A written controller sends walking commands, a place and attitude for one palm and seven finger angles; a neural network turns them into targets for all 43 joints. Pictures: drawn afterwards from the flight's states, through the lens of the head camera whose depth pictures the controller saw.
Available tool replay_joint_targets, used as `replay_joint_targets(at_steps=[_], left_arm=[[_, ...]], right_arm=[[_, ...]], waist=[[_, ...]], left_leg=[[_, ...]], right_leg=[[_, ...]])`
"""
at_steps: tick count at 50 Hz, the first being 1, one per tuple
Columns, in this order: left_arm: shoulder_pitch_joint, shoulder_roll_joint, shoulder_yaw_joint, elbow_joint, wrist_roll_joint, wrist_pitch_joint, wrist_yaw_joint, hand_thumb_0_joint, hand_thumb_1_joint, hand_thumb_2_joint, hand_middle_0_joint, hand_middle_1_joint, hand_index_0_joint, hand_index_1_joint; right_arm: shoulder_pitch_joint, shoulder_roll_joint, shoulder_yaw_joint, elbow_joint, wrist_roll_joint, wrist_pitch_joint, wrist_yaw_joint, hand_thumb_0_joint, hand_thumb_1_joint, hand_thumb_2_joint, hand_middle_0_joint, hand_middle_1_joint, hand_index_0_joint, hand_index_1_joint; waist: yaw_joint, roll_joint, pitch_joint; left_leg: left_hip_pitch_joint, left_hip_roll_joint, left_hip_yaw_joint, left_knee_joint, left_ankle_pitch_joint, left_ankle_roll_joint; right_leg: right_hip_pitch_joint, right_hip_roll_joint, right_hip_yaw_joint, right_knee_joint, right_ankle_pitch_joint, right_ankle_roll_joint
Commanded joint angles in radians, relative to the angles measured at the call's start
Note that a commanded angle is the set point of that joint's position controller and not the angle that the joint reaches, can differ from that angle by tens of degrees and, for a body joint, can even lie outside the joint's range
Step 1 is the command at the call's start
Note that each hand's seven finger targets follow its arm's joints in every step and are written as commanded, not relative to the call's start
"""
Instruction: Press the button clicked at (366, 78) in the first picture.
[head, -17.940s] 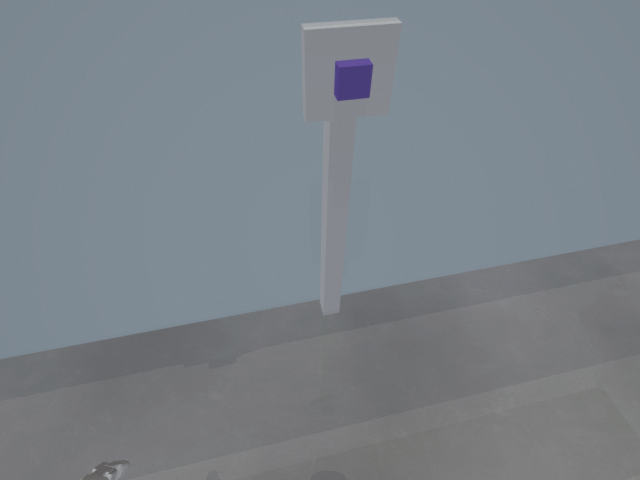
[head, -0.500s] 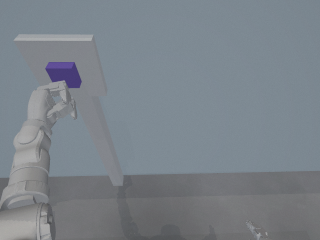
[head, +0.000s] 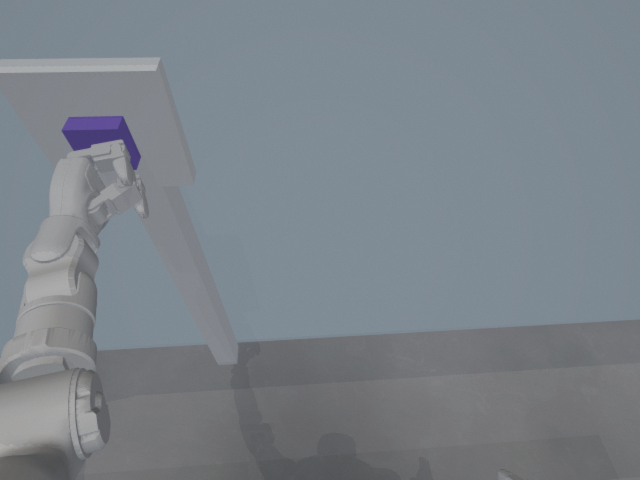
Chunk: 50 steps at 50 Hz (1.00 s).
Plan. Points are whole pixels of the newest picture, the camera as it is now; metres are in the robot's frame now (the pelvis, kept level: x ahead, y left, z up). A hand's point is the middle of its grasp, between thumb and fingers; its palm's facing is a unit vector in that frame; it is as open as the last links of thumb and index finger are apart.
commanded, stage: press the button with the knuckle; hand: left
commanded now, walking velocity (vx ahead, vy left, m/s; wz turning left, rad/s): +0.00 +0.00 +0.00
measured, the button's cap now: (104, 142) +0.49 +0.28 +0.15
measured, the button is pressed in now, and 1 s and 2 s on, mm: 1 12 0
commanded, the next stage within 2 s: hold the button down briefly in 0.50 s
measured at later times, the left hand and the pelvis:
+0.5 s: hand (131, 181) +0.45 +0.24 +0.13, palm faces +0.06 -1.00 -0.03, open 2.9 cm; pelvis -0.02 +0.00 -0.01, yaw +1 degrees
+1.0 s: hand (128, 180) +0.45 +0.24 +0.13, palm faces +0.05 -1.00 -0.03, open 2.9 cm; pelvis -0.04 +0.00 -0.02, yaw +1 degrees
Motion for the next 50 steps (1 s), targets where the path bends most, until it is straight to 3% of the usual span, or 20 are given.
replay_joint_targets(at_steps=[1, 4, 5, 9, 12, 16, 18, 20, 23, 27, 29, 33, 34, 35, 38, 40, 45, 46, 48, 50], left_arm=[[-0.426, 0.287, 0.062, -0.196, -0.012, -0.089, 0.002, 0.0, 0.9, 0.9, -1.3, -1.5, -1.3, -1.5], [-0.476, 0.307, 0.065, -0.151, -0.006, -0.1, 0.001, 0.0, 0.9, 0.9, -1.3, -1.5, -1.3, -1.5], [-0.498, 0.327, 0.076, -0.135, -0.002, -0.103, -0.001, 0.0, 0.9, 0.9, -1.3, -1.5, -1.3, -1.5], [-0.578, 0.308, 0.04, -0.124, 0.007, -0.119, -0.008, 0.0, 0.9, 0.9, -1.3, -1.5, -1.3, -1.5], [-0.627, 0.319, 0.038, -0.072, 0.006, -0.126, -0.012, 0.0, 0.9, 0.9, -1.3, -1.5, -1.3, -1.5], [-0.671, 0.334, 0.039, -0.028, 0.01, -0.137, -0.014, 0.0, 0.9, 0.9, -1.3, -1.5, -1.3, -1.5], [-0.721, 0.327, 0.024, -0.007, 0.014, -0.141, -0.013, 0.0, 0.9, 0.9, -1.3, -1.5, -1.3, -1.5], [-0.727, 0.379, 0.048, 0.049, 0.019, -0.133, -0.012, 0.0, 0.9, 0.9, -1.3, -1.5, -1.3, -1.5], [-0.787, 0.376, 0.03, 0.042, 0.029, -0.145, -0.012, 0.0, 0.9, 0.9, -1.3, -1.5, -1.3, -1.5], [-0.818, 0.391, 0.024, 0.11, 0.027, -0.137, -0.014, 0.0, 0.9, 0.9, -1.3, -1.5, -1.3, -1.5], [-0.83, 0.422, 0.043, 0.127, 0.026, -0.136, -0.016, 0.0, 0.9, 0.9, -1.3, -1.5, -1.3, -1.5], [-0.869, 0.389, 0.014, 0.117, 0.022, -0.137, -0.019, 0.0, 0.9, 0.9, -1.3, -1.5, -1.3, -1.5], [-0.864, 0.406, 0.031, 0.125, 0.021, -0.135, -0.018, 0.0, 0.9, 0.9, -1.3, -1.5, -1.3, -1.5], [-0.86, 0.436, 0.046, 0.14, 0.024, -0.133, -0.015, 0.0, 0.9, 0.9, -1.3, -1.5, -1.3, -1.5], [-0.872, 0.418, 0.03, 0.134, 0.028, -0.135, -0.013, 0.0, 0.9, 0.9, -1.3, -1.5, -1.3, -1.5], [-0.866, 0.454, 0.047, 0.154, 0.033, -0.132, -0.009, 0.0, 0.9, 0.9, -1.3, -1.5, -1.3, -1.5], [-0.883, 0.466, 0.05, 0.141, 0.037, -0.135, -0.013, 0.0, 0.9, 0.9, -1.3, -1.5, -1.3, -1.5], [-0.878, 0.452, 0.041, 0.136, 0.036, -0.134, -0.015, 0.0, 0.9, 0.9, -1.3, -1.5, -1.3, -1.5], [-0.848, 0.455, 0.06, 0.141, 0.031, -0.135, -0.018, 0.0, 0.9, 0.9, -1.3, -1.5, -1.3, -1.5], [-0.813, 0.48, 0.086, 0.141, 0.028, -0.134, -0.022, 0.0, 0.9, 0.9, -1.3, -1.5, -1.3, -1.5]], right_arm=[[0.043, -0.155, -0.066, -0.107, -0.003, -0.033, -0.01, 0.0, -0.9, -0.9, 0.2, 0.3, 0.2, 0.3], [0.059, -0.16, -0.065, -0.092, -0.003, -0.025, -0.011, 0.0, -0.9, -0.9, 0.2, 0.3, 0.2, 0.3], [0.06, -0.16, -0.066, -0.088, 0.0, -0.023, -0.013, 0.0, -0.9, -0.9, 0.2, 0.3, 0.2, 0.3], [0.074, -0.159, -0.066, -0.076, -0.004, -0.021, -0.014, 0.0, -0.9, -0.9, 0.2, 0.3, 0.2, 0.3], [0.086, -0.166, -0.064, -0.06, -0.004, -0.021, -0.017, 0.0, -0.9, -0.9, 0.2, 0.3, 0.2, 0.3], [0.098, -0.171, -0.062, -0.051, -0.008, -0.021, -0.017, 0.0, -0.9, -0.9, 0.2, 0.3, 0.2, 0.3], [0.104, -0.173, -0.061, -0.04, -0.01, -0.022, -0.018, 0.0, -0.9, -0.9, 0.2, 0.3, 0.2, 0.3], [0.113, -0.184, -0.057, -0.036, -0.006, -0.022, -0.02, 0.0, -0.9, -0.9, 0.2, 0.3, 0.2, 0.3], [0.123, -0.182, -0.058, -0.032, -0.009, -0.025, -0.019, 0.0, -0.9, -0.9, 0.2, 0.3, 0.2, 0.3], [0.133, -0.191, -0.051, -0.027, -0.007, -0.029, -0.02, 0.0, -0.9, -0.9, 0.2, 0.3, 0.2, 0.3], [0.142, -0.196, -0.052, -0.025, -0.006, -0.03, -0.024, 0.0, -0.9, -0.9, 0.2, 0.3, 0.2, 0.3], [0.156, -0.194, -0.052, -0.02, -0.008, -0.038, -0.023, 0.0, -0.9, -0.9, 0.2, 0.3, 0.2, 0.3], [0.158, -0.196, -0.052, -0.019, -0.009, -0.039, -0.021, 0.0, -0.9, -0.9, 0.2, 0.3, 0.2, 0.3], [0.162, -0.201, -0.051, -0.019, -0.008, -0.038, -0.022, 0.0, -0.9, -0.9, 0.2, 0.3, 0.2, 0.3], [0.162, -0.198, -0.05, -0.024, -0.01, -0.043, -0.017, 0.0, -0.9, -0.9, 0.2, 0.3, 0.2, 0.3], [0.168, -0.204, -0.048, -0.025, -0.008, -0.042, -0.019, 0.0, -0.9, -0.9, 0.2, 0.3, 0.2, 0.3], [0.172, -0.204, -0.049, -0.03, -0.008, -0.049, -0.019, 0.0, -0.9, -0.9, 0.2, 0.3, 0.2, 0.3], [0.171, -0.201, -0.048, -0.032, -0.009, -0.049, -0.016, 0.0, -0.9, -0.9, 0.2, 0.3, 0.2, 0.3], [0.176, -0.201, -0.052, -0.036, -0.012, -0.047, -0.014, 0.0, -0.9, -0.9, 0.2, 0.3, 0.2, 0.3], [0.173, -0.202, -0.051, -0.044, -0.011, -0.045, -0.013, 0.0, -0.9, -0.9, 0.2, 0.3, 0.2, 0.3]], waist=[[0.006, 0.03, -0.341], [-0.016, 0.009, -0.317], [-0.016, 0.038, -0.3], [-0.037, 0.082, -0.341], [-0.054, 0.049, -0.314], [-0.063, 0.046, -0.335], [-0.083, 0.056, -0.32], [-0.089, 0.023, -0.301], [-0.098, 0.072, -0.326], [-0.116, 0.066, -0.297], [-0.12, 0.046, -0.319], [-0.133, 0.081, -0.331], [-0.126, 0.094, -0.338], [-0.127, 0.067, -0.331], [-0.13, 0.087, -0.322], [-0.131, 0.052, -0.306], [-0.132, 0.086, -0.329], [-0.129, 0.1, -0.34], [-0.123, 0.069, -0.345], [-0.105, 0.065, -0.348]], left_leg=[[0.073, 0.004, -0.063, -0.079, 0.306, -0.002], [0.047, 0.007, -0.062, -0.078, 0.27, 0.001], [0.04, 0.005, -0.062, -0.076, 0.252, 0.001], [0.066, 0.002, -0.067, -0.067, 0.242, 0.002], [0.046, 0.006, -0.08, -0.067, 0.206, 0.002], [0.028, 0.004, -0.086, -0.061, 0.177, 0.003], [0.02, 0.004, -0.087, -0.055, 0.157, 0.005], [-0.025, 0.006, -0.089, -0.054, 0.112, 0.007], [-0.017, 0.005, -0.094, -0.047, 0.116, 0.005], [-0.062, 0.007, -0.101, -0.043, 0.042, 0.005], [-0.077, 0.008, -0.1, -0.037, 0.035, 0.007], [-0.06, 0.01, -0.11, -0.034, 0.033, 0.006], [-0.065, 0.009, -0.108, -0.031, 0.018, 0.005], [-0.085, 0.011, -0.112, -0.031, 0.006, 0.006], [-0.103, 0.008, -0.107, -0.028, -0.02, 0.007], [-0.134, 0.011, -0.11, -0.03, -0.045, 0.009], [-0.127, 0.011, -0.11, -0.025, -0.056, 0.008], [-0.128, 0.008, -0.105, -0.022, -0.052, 0.007], [-0.128, 0.009, -0.108, -0.02, -0.037, 0.009], [-0.138, 0.009, -0.104, -0.023, -0.034, 0.007]], right_leg=[[0.206, 0.009, 0.06, -0.036, 0.276, -0.008], [0.189, 0.011, 0.062, -0.04, 0.253, -0.004], [0.173, 0.01, 0.065, -0.042, 0.235, -0.005], [0.151, 0.009, 0.068, -0.042, 0.216, -0.004], [0.119, 0.012, 0.062, -0.046, 0.176, -0.003], [0.111, 0.011, 0.067, -0.043, 0.149, 0.0], [0.087, 0.01, 0.07, -0.046, 0.129, 0.001], [0.08, 0.009, 0.075, -0.049, 0.091, 0.005], [0.069, 0.008, 0.076, -0.042, 0.088, 0.003], [0.028, 0.008, 0.08, -0.047, 0.017, 0.008], [0.04, 0.007, 0.085, -0.045, 0.012, 0.011], [0.006, 0.008, 0.078, -0.037, 0.005, 0.01], [0.004, 0.009, 0.08, -0.039, -0.009, 0.011], [0.005, 0.009, 0.08, -0.037, -0.019, 0.012], [0.0, 0.008, 0.086, -0.038, -0.041, 0.011], [0.001, 0.008, 0.086, -0.039, -0.063, 0.014], [-0.009, 0.007, 0.087, -0.032, -0.072, 0.013], [-0.002, 0.007, 0.091, -0.033, -0.071, 0.013], [0.009, 0.01, 0.089, -0.031, -0.061, 0.01], [0.023, 0.009, 0.087, -0.028, -0.06, 0.01]])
